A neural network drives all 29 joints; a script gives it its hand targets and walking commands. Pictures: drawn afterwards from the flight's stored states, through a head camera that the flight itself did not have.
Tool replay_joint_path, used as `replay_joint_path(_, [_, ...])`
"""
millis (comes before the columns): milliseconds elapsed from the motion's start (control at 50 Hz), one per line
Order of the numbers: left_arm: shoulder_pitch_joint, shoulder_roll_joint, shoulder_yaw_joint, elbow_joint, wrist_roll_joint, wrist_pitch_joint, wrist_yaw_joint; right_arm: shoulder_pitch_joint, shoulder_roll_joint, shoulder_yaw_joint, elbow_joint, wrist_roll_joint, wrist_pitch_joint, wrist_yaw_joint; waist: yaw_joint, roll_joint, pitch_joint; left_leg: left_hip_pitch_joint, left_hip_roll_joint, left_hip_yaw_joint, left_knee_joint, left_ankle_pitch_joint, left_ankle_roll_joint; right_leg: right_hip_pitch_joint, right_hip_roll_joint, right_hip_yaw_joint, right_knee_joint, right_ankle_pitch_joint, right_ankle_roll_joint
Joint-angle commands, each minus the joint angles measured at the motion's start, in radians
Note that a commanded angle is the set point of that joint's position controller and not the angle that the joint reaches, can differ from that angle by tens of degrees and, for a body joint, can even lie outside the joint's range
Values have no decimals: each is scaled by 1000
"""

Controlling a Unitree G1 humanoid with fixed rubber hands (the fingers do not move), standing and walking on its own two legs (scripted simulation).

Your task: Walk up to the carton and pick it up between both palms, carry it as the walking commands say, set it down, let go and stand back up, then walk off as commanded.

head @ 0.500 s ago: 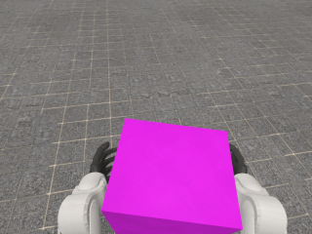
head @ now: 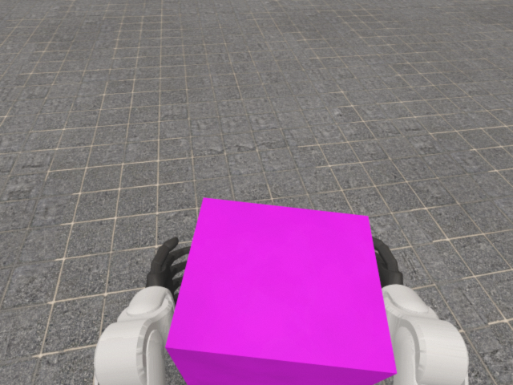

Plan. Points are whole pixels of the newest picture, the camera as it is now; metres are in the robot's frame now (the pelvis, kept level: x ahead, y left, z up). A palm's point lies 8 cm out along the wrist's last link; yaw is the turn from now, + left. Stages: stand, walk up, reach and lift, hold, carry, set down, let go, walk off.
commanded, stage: carry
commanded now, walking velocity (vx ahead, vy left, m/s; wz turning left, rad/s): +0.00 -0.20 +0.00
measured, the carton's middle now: (269, 316) +0.21 +0.01 +0.02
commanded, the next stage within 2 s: none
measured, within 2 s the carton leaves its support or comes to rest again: neither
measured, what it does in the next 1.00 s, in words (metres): steps to the right: right foot, then left foot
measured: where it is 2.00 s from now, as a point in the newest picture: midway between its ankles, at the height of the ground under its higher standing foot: outside the picture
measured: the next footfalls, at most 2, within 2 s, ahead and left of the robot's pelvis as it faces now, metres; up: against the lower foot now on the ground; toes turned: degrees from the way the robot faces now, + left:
right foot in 0.16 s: +0.02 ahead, -0.21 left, +0.00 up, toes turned -7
left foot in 0.40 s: -0.01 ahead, -0.01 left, +0.00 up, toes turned +10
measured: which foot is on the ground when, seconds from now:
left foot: down 0.00-0.18, up 0.20-0.38, down 0.40-0.64, up 0.66-0.80, down 0.82-1.00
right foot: up 0.00-0.14, down 0.16-0.40, up 0.42-0.60, down 0.62-1.00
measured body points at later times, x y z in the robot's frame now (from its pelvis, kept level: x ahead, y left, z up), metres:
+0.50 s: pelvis -0.07 -0.14 +0.00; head -0.07 -0.12 +0.45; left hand +0.16 +0.02 +0.06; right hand +0.17 -0.29 +0.07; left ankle -0.05 -0.02 -0.73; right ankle -0.05 -0.23 -0.71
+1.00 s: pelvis -0.14 -0.27 -0.01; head -0.14 -0.27 +0.44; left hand +0.10 -0.12 +0.07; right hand +0.10 -0.42 +0.07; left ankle -0.10 -0.11 -0.73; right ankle -0.10 -0.36 -0.74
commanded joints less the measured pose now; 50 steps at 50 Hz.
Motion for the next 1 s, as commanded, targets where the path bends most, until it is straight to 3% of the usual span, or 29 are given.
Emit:
replay_joint_path(0, [-519, -843, -739, -176, -315, -51, -131, -395, 804, 610, -214, 237, -37, 138, -19, 207, -182, 186, 256, -170, -221, 385, 71, 2, -73, 54, -62, 33, 16])
replay_joint_path(60, [-477, -791, -725, -170, -311, -43, -120, -343, 751, 596, -225, 230, -27, 124, -33, 248, -216, 223, 225, -142, -184, 406, 66, 84, -32, -16, -232, 12, 29])
replay_joint_path(100, [-427, -760, -701, -145, -297, -28, -117, -317, 722, 596, -211, 224, -11, 117, -23, 232, -242, 190, 198, -114, -135, 293, 41, 205, -32, -59, -423, 90, 28])
replay_joint_path(120, [-417, -750, -688, -136, -291, -22, -118, -299, 711, 599, -199, 220, -5, 115, -26, 169, -236, 143, 160, -74, -95, 178, 6, 278, -57, -52, -515, 141, 26])
replay_joint_path(140, [-409, -738, -676, -124, -283, -19, -121, -296, 705, 604, -191, 217, 0, 114, -30, 55, -227, 53, 115, -17, -13, 41, -29, 361, -149, 42, -558, 220, 13])
replay_joint_path(160, [-417, -728, -668, -126, -283, -21, -126, -304, 713, 615, -197, 214, 2, 112, -31, -125, -223, -104, 41, 36, 81, -112, -71, 431, -289, 198, -547, 427, -29])
replay_joint_path(180, [-422, -748, -661, -120, -281, -27, -128, -372, 721, 650, -241, 227, 6, 119, -20, -236, -206, -107, 13, 13, 156, -200, -76, 356, -302, 216, -515, 533, -71])
replay_joint_path(240, [-451, -798, -636, -168, -259, -48, -126, -494, 808, 711, -282, 295, 1, 143, -13, -200, -177, -121, -21, -18, 359, -232, -31, 293, -262, 141, -494, 512, -108])
replay_joint_path(280, [-425, -812, -623, -152, -242, -51, -120, -490, 818, 717, -276, 312, 0, 148, -12, -195, -193, -102, -30, -8, 288, -194, -15, 301, -242, 105, -474, 484, -109])
replay_joint_path(360, [-396, -773, -621, -120, -224, -39, -105, -440, 776, 692, -232, 303, 11, 149, -21, -116, -230, 106, 17, -46, -108, 57, -6, 236, -200, 89, -372, 477, -87])
replay_joint_path(380, [-400, -770, -628, -117, -225, -34, -102, -420, 764, 675, -214, 293, 12, 148, -26, 7, -229, 195, 141, -186, -212, 84, 18, 131, -158, 49, -265, 433, -64])
replay_joint_path(400, [-434, -768, -654, -160, -238, -30, -103, -389, 765, 653, -185, 283, 5, 147, -30, 317, -224, 206, 368, -422, -291, 247, 107, 14, -78, -12, -163, 113, -18])
replay_joint_path(420, [-493, -778, -677, -166, -251, -26, -109, -380, 782, 631, -149, 272, 0, 147, -30, 389, -200, 205, 435, -501, -297, 375, 182, -45, -48, 45, -37, -78, -4])
replay_joint_path(440, [-522, -791, -696, -168, -264, -30, -115, -375, 797, 619, -152, 261, -7, 146, -29, 315, -190, 192, 423, -456, -279, 410, 188, -53, -58, 100, 50, -76, 0])
replay_joint_path(480, [-530, -834, -716, -178, -297, -44, -129, -415, 824, 627, -192, 254, -24, 144, -16, 207, -174, 146, 347, -295, -249, 321, 102, -16, -107, 104, -46, -4, -2])
replay_joint_path(560, [-483, -802, -709, -154, -311, -41, -129, -368, 767, 612, -206, 231, -22, 122, -21, 186, -213, 115, 181, -96, -150, 133, 21, 204, -45, -32, -385, 101, 3])
replay_joint_path(580, [-466, -780, -701, -145, -307, -34, -129, -333, 744, 602, -189, 220, -15, 117, -25, 124, -209, 90, 142, -56, -105, 53, -2, 257, -62, -24, -474, 134, 7])
replay_joint_path(620, [-451, -732, -677, -129, -299, -24, -133, -299, 716, 597, -173, 199, -3, 106, -29, -146, -211, -89, 40, 28, 64, -111, -70, 353, -266, 212, -546, 295, -33])
replay_joint_path(640, [-439, -739, -664, -112, -292, -24, -133, -358, 711, 625, -209, 208, 4, 111, -20, -218, -192, -67, 8, 18, 133, -161, -73, 277, -270, 224, -536, 370, -68])
replay_joint_path(700, [-462, -782, -648, -150, -269, -37, -129, -467, 779, 677, -249, 265, 4, 130, -13, -167, -184, -85, -15, -3, 286, -201, -32, 260, -253, 163, -501, 445, -107])
replay_joint_path(760, [-439, -791, -629, -143, -249, -42, -117, -462, 794, 692, -243, 292, 6, 140, -18, -154, -209, -22, -21, 9, 94, -74, -16, 273, -219, 113, -457, 461, -98])
replay_joint_path(800, [-423, -771, -624, -127, -236, -36, -108, -438, 779, 682, -221, 292, 11, 142, -23, -86, -228, 95, 38, -50, -98, 61, -9, 221, -190, 88, -386, 437, -79])
replay_joint_path(820, [-412, -767, -628, -131, -233, -31, -104, -425, 764, 674, -216, 287, 11, 141, -29, 77, -240, 160, 174, -195, -179, 82, 27, 133, -149, 42, -293, 386, -54])
replay_joint_path(840, [-452, -769, -651, -163, -242, -27, -106, -408, 774, 654, -185, 284, 3, 140, -28, 317, -226, 137, 317, -349, -272, 127, 82, 81, -88, -7, -206, 140, -25])
replay_joint_path(860, [-489, -776, -667, -160, -248, -25, -110, -403, 792, 641, -158, 276, -1, 141, -23, 372, -208, 121, 370, -394, -287, 187, 124, 54, -76, 10, -113, 10, -17])
replay_joint_path(900, [-513, -801, -684, -160, -270, -34, -121, -430, 809, 642, -173, 266, -11, 141, -7, 273, -179, 55, 341, -296, -243, 187, 78, 107, -106, 69, -162, 43, -21])
replay_joint_path(940, [-503, -809, -681, -151, -293, -40, -128, -429, 800, 642, -189, 257, -15, 132, -10, 129, -162, 20, 205, -124, -143, 13, -10, 197, -103, 40, -379, 118, -26])
replay_joint_path(960, [-493, -788, -676, -145, -294, -38, -129, -400, 784, 634, -184, 248, -14, 125, -20, 3, -159, 12, 124, -34, -46, -16, -35, 237, -128, 67, -482, 194, -24])
replay_joint_path(980, [-489, -774, -671, -136, -296, -35, -132, -371, 770, 627, -172, 233, -12, 116, -26, -104, -187, -61, 46, 5, 26, -78, -59, 321, -224, 179, -530, 308, -37])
